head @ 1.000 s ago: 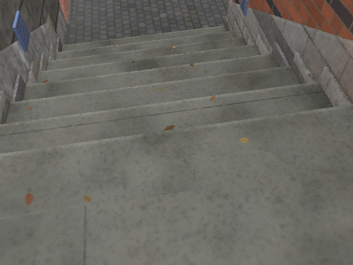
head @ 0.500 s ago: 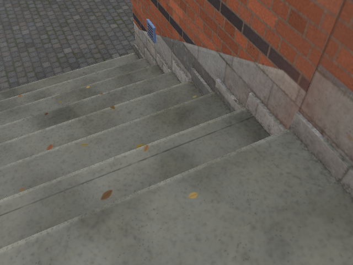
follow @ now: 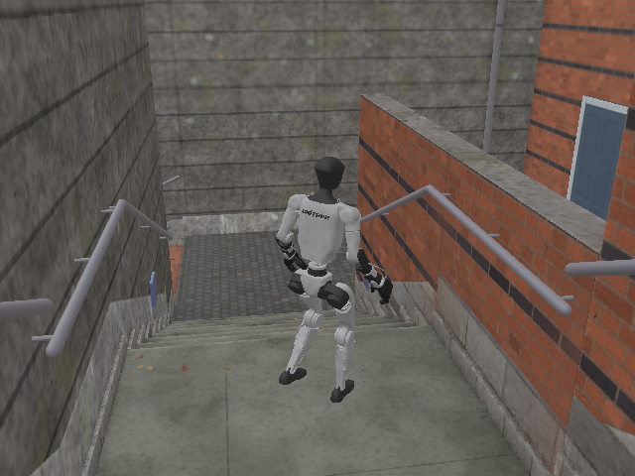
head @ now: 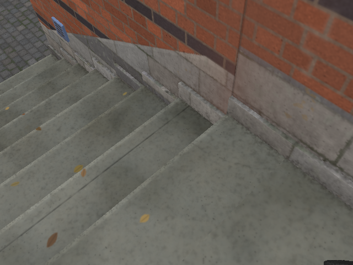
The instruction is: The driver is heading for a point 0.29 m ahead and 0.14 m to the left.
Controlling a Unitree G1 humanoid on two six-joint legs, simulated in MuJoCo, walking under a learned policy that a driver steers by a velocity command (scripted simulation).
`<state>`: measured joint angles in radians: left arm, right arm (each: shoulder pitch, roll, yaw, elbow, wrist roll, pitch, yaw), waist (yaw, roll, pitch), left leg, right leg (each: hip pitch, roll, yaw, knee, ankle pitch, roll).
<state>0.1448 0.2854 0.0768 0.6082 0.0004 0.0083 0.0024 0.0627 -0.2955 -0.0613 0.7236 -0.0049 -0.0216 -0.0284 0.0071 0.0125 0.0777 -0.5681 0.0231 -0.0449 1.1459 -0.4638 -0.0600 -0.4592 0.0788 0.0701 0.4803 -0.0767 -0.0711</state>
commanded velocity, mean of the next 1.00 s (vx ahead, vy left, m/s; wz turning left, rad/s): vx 0.10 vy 0.00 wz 0.22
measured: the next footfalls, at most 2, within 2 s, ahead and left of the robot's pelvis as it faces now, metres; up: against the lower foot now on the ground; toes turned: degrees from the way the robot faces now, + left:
left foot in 0.22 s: +0.09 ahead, +0.17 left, +0.00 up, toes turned +1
left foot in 0.80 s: +0.18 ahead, +0.19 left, +0.00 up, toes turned +17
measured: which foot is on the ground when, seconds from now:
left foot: up 0.00-0.20, down 0.22-0.46, up 0.48-0.78, down 0.80-1.00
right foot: down 0.00-0.82, up 0.84-1.00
